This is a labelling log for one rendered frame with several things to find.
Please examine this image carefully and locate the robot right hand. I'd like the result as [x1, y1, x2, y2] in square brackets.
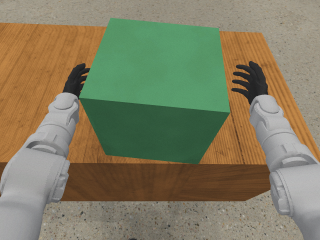
[231, 61, 269, 105]

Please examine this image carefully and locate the robot left hand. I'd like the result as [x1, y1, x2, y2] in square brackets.
[62, 63, 90, 100]

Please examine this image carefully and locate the left robot forearm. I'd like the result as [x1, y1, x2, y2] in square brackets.
[0, 92, 80, 195]

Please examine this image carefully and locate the right robot forearm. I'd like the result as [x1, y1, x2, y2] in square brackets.
[249, 94, 320, 173]

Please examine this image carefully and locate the carton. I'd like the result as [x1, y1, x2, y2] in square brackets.
[79, 18, 231, 165]

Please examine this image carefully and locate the robot left upper arm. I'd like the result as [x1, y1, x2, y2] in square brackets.
[0, 148, 70, 240]

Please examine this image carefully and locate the pedestal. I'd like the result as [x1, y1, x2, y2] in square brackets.
[0, 22, 320, 201]

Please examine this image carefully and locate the robot right upper arm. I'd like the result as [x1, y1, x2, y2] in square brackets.
[269, 164, 320, 240]

